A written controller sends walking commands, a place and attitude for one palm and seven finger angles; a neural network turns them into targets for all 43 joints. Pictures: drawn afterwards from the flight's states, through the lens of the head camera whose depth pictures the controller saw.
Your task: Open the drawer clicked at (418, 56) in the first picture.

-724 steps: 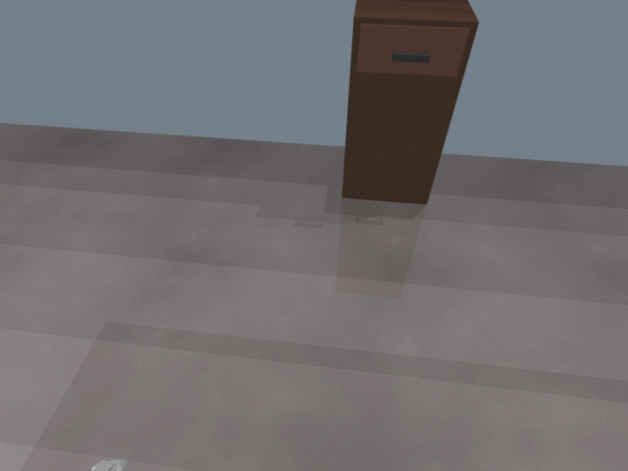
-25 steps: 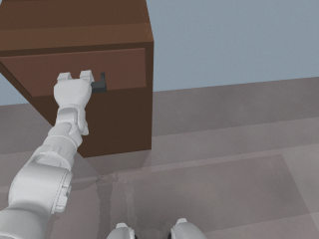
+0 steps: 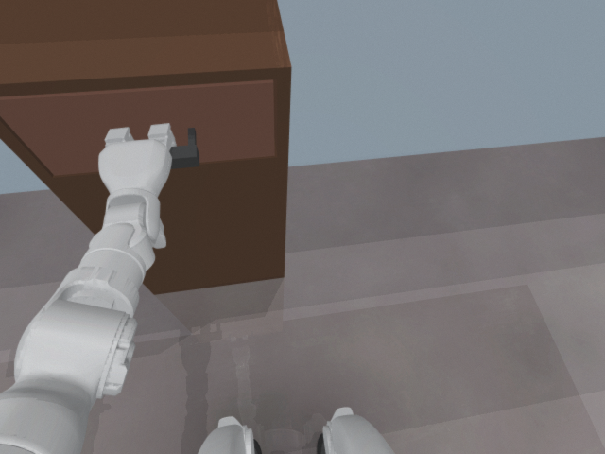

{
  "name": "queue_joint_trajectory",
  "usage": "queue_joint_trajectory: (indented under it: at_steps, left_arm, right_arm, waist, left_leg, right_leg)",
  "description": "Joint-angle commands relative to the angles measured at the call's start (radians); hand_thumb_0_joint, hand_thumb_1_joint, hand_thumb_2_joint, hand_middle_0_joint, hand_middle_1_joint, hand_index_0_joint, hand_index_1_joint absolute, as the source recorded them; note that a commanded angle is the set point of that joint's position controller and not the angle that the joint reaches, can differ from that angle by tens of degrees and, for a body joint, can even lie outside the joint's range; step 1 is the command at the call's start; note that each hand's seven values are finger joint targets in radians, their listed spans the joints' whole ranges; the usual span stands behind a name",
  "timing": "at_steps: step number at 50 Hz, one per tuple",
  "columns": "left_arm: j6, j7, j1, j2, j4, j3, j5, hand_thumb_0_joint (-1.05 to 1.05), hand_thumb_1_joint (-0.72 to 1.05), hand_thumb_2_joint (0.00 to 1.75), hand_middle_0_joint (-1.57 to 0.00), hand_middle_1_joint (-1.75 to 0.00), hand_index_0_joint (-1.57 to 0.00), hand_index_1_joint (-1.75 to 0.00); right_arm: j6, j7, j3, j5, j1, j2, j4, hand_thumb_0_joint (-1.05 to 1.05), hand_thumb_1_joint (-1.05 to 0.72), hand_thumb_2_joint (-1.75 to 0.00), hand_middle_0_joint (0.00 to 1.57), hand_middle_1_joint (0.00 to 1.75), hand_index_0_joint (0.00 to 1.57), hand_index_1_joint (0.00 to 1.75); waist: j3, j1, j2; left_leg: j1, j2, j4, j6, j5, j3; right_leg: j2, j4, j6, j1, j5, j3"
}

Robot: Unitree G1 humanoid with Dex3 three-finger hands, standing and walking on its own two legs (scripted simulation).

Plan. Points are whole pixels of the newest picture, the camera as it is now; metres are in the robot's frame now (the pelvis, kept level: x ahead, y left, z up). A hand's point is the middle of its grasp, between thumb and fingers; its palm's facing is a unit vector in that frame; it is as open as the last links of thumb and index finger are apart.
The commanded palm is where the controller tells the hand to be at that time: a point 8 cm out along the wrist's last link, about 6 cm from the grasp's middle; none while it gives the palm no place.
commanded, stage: close the thumb around the handle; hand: left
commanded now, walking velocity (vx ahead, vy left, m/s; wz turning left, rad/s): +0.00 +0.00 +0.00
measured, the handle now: (154, 148) +0.56 +0.17 +0.01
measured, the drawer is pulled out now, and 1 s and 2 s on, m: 0.00 0.00 0.14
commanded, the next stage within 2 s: pull the drawer open in 0.76 s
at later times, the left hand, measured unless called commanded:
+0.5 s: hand (150, 186) +0.50 +0.18 -0.01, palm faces -0.06 -0.03 -1.00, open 8.7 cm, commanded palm +0.49 +0.17 +0.04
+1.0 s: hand (151, 187) +0.50 +0.18 -0.01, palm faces -0.06 -0.03 -1.00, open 5.7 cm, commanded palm +0.47 +0.16 +0.04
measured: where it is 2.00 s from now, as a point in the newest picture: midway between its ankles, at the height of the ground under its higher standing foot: outside the picture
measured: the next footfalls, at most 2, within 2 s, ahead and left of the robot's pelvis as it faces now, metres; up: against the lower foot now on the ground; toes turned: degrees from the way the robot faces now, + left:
none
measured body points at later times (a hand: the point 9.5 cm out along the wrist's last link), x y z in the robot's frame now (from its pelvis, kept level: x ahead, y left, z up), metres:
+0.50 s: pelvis +0.01 +0.00 +0.00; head +0.13 +0.00 +0.44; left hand +0.50 +0.18 +0.04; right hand +0.00 -0.27 -0.13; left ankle +0.01 +0.10 -0.67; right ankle +0.00 -0.12 -0.67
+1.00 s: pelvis +0.01 +0.00 +0.00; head +0.14 +0.00 +0.44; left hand +0.50 +0.18 +0.04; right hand +0.00 -0.27 -0.13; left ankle +0.01 +0.10 -0.67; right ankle +0.00 -0.12 -0.67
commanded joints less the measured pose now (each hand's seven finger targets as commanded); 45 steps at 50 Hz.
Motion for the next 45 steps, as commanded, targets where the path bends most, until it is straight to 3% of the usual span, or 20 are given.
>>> queue_joint_trajectory:
  at_steps: [1, 3, 9, 12, 14, 21, 25, 28, 29, 30, 34, 35, 37, 40, 43, 44, 45]
  left_arm:
    - [0.002, 0.037, -0.441, 0.207, -0.167, 0.046, 0.001, 0.00, -0.50, 0.30, -0.30, -1.20, -0.30, -1.20]
    - [0.004, 0.035, -0.395, 0.200, -0.162, 0.047, 0.005, 0.00, -0.50, 0.30, -0.30, -1.20, -0.30, -1.20]
    - [0.007, 0.038, -0.426, 0.168, -0.175, 0.020, 0.007, 0.00, -0.16, 0.44, -0.32, -1.24, -0.32, -1.24]
    - [0.006, 0.039, -0.413, 0.178, -0.190, 0.036, 0.004, 0.00, 0.00, 0.52, -0.34, -1.25, -0.34, -1.25]
    - [0.010, 0.037, -0.401, 0.149, -0.177, 0.016, 0.001, 0.00, 0.12, 0.56, -0.34, -1.27, -0.34, -1.27]
    - [0.004, 0.027, -0.383, 0.175, -0.178, 0.038, -0.006, 0.00, 0.51, 0.73, -0.37, -1.31, -0.37, -1.31]
    - [0.005, 0.025, -0.369, 0.178, -0.160, 0.031, -0.001, 0.00, 0.73, 0.83, -0.39, -1.33, -0.39, -1.33]
    - [0.000, 0.025, -0.390, 0.189, -0.174, 0.038, 0.000, 0.00, 0.90, 0.90, -0.40, -1.35, -0.40, -1.35]
    - [0.004, 0.024, -0.363, 0.204, -0.160, 0.051, -0.001, 0.00, 0.90, 0.90, -0.40, -1.35, -0.40, -1.35]
    - [0.002, 0.022, -0.380, 0.179, -0.171, 0.029, -0.002, 0.00, 0.90, 0.90, -0.40, -1.35, -0.40, -1.35]
    - [0.001, 0.023, -0.384, 0.173, -0.181, 0.028, 0.004, 0.00, 0.90, 0.90, -0.40, -1.35, -0.40, -1.35]
    - [0.002, 0.023, -0.382, 0.144, -0.182, 0.009, 0.001, 0.00, 0.90, 0.90, -0.40, -1.35, -0.40, -1.35]
    - [-0.003, 0.023, -0.383, 0.163, -0.200, 0.031, -0.008, 0.00, 0.90, 0.90, -0.40, -1.35, -0.40, -1.35]
    - [0.002, 0.022, -0.389, 0.141, -0.185, 0.008, -0.006, 0.00, 0.90, 0.90, -0.40, -1.35, -0.40, -1.35]
    - [-0.004, 0.024, -0.376, 0.139, -0.198, 0.013, -0.004, 0.00, 0.90, 0.90, -0.40, -1.35, -0.40, -1.35]
    - [-0.005, 0.025, -0.357, 0.139, -0.207, 0.019, -0.004, 0.00, 0.90, 0.90, -0.40, -1.35, -0.40, -1.35]
    - [-0.004, 0.023, -0.322, 0.101, -0.203, -0.004, -0.007, 0.00, 0.90, 0.90, -0.40, -1.35, -0.40, -1.35]
  right_arm:
    - [-0.015, -0.009, -0.062, -0.001, 0.163, -0.179, -0.034, 0.00, -0.90, -0.90, 0.20, 0.30, 0.20, 0.30]
    - [-0.013, -0.008, -0.064, -0.001, 0.160, -0.178, -0.038, 0.00, -0.90, -0.90, 0.20, 0.30, 0.20, 0.30]
    - [-0.012, -0.007, -0.065, -0.001, 0.165, -0.175, -0.031, 0.00, -0.90, -0.90, 0.20, 0.30, 0.20, 0.30]
    - [-0.011, -0.005, -0.068, -0.001, 0.168, -0.175, -0.033, 0.00, -0.90, -0.90, 0.20, 0.30, 0.20, 0.30]
    - [-0.009, -0.004, -0.068, -0.002, 0.164, -0.172, -0.031, 0.00, -0.90, -0.90, 0.20, 0.30, 0.20, 0.30]
    - [-0.007, -0.005, -0.065, -0.003, 0.163, -0.173, -0.033, 0.00, -0.90, -0.90, 0.20, 0.30, 0.20, 0.30]
    - [-0.007, -0.009, -0.063, 0.002, 0.158, -0.172, -0.037, 0.00, -0.90, -0.90, 0.20, 0.30, 0.20, 0.30]
    - [-0.007, -0.009, -0.064, 0.000, 0.163, -0.173, -0.034, 0.00, -0.90, -0.90, 0.20, 0.30, 0.20, 0.30]
    - [-0.006, -0.008, -0.061, 0.001, 0.162, -0.173, -0.039, 0.00, -0.90, -0.90, 0.20, 0.30, 0.20, 0.30]
    - [-0.007, -0.008, -0.062, 0.002, 0.161, -0.171, -0.041, 0.00, -0.90, -0.90, 0.20, 0.30, 0.20, 0.30]
    - [-0.006, -0.007, -0.066, 0.001, 0.164, -0.170, -0.039, 0.00, -0.90, -0.90, 0.20, 0.30, 0.20, 0.30]
    - [-0.006, -0.005, -0.067, 0.001, 0.162, -0.168, -0.041, 0.00, -0.90, -0.90, 0.20, 0.30, 0.20, 0.30]
    - [-0.007, -0.004, -0.070, 0.000, 0.167, -0.170, -0.040, 0.00, -0.90, -0.90, 0.20, 0.30, 0.20, 0.30]
    - [-0.005, -0.006, -0.068, 0.002, 0.163, -0.168, -0.036, 0.00, -0.90, -0.90, 0.20, 0.30, 0.20, 0.30]
    - [-0.006, -0.006, -0.071, 0.000, 0.163, -0.167, -0.035, 0.00, -0.90, -0.90, 0.20, 0.30, 0.20, 0.30]
    - [-0.006, -0.004, -0.071, 0.000, 0.163, -0.166, -0.038, 0.00, -0.90, -0.90, 0.20, 0.30, 0.20, 0.30]
    - [-0.004, -0.001, -0.073, 0.001, 0.158, -0.162, -0.043, 0.00, -0.90, -0.90, 0.20, 0.30, 0.20, 0.30]
  waist:
    - [-0.425, -0.021, 0.025]
    - [-0.438, -0.006, 0.045]
    - [-0.418, -0.021, 0.040]
    - [-0.463, -0.009, 0.051]
    - [-0.431, -0.018, 0.036]
    - [-0.440, -0.008, 0.014]
    - [-0.400, -0.014, -0.002]
    - [-0.423, -0.016, 0.020]
    - [-0.419, -0.004, 0.009]
    - [-0.425, -0.014, 0.008]
    - [-0.429, -0.013, 0.026]
    - [-0.435, -0.015, 0.034]
    - [-0.460, -0.008, 0.038]
    - [-0.423, -0.020, 0.020]
    - [-0.450, -0.014, 0.030]
    - [-0.449, -0.002, 0.039]
    - [-0.445, 0.004, 0.040]
  left_leg:
    - [0.392, -0.032, -0.077, 0.011, 0.362, -0.062]
    - [0.401, -0.034, -0.076, 0.007, 0.381, -0.055]
    - [0.405, -0.029, -0.076, 0.006, 0.400, -0.059]
    - [0.436, -0.029, -0.074, 0.004, 0.427, -0.064]
    - [0.425, -0.029, -0.074, 0.006, 0.419, -0.058]
    - [0.400, -0.035, -0.073, 0.010, 0.427, -0.050]
    - [0.363, -0.038, -0.078, 0.013, 0.390, -0.041]
    - [0.380, -0.038, -0.070, 0.013, 0.407, -0.041]
    - [0.366, -0.041, -0.072, 0.012, 0.400, -0.041]
    - [0.366, -0.040, -0.071, 0.013, 0.399, -0.040]
    - [0.394, -0.035, -0.066, 0.010, 0.434, -0.045]
    - [0.402, -0.036, -0.067, 0.009, 0.427, -0.046]
    - [0.425, -0.034, -0.067, 0.008, 0.451, -0.048]
    - [0.407, -0.033, -0.072, 0.009, 0.426, -0.049]
    - [0.432, -0.031, -0.070, 0.007, 0.453, -0.053]
    - [0.438, -0.031, -0.073, 0.005, 0.466, -0.052]
    - [0.448, -0.032, -0.077, 0.003, 0.472, -0.051]
  right_leg:
    - [0.041, -0.108, -0.020, 0.143, 0.281, 0.005]
    - [0.041, -0.108, -0.022, 0.151, 0.300, 0.004]
    - [0.042, -0.106, -0.021, 0.139, 0.314, 0.002]
    - [0.042, -0.101, -0.022, 0.152, 0.328, 0.002]
    - [0.043, -0.111, -0.020, 0.150, 0.329, 0.001]
    - [0.041, -0.108, -0.020, 0.199, 0.373, 0.010]
    - [0.040, -0.115, -0.017, 0.200, 0.359, 0.012]
    - [0.038, -0.110, -0.017, 0.195, 0.373, 0.014]
    - [0.040, -0.109, -0.017, 0.207, 0.370, 0.015]
    - [0.039, -0.109, -0.016, 0.207, 0.376, 0.015]
    - [0.041, -0.102, -0.018, 0.184, 0.382, 0.010]
    - [0.042, -0.106, -0.019, 0.180, 0.372, 0.009]
    - [0.042, -0.103, -0.018, 0.194, 0.387, 0.009]
    - [0.042, -0.111, -0.018, 0.182, 0.372, 0.008]
    - [0.042, -0.106, -0.019, 0.181, 0.383, 0.006]
    - [0.043, -0.104, -0.021, 0.186, 0.387, 0.005]
    - [0.044, -0.108, -0.022, 0.188, 0.387, 0.002]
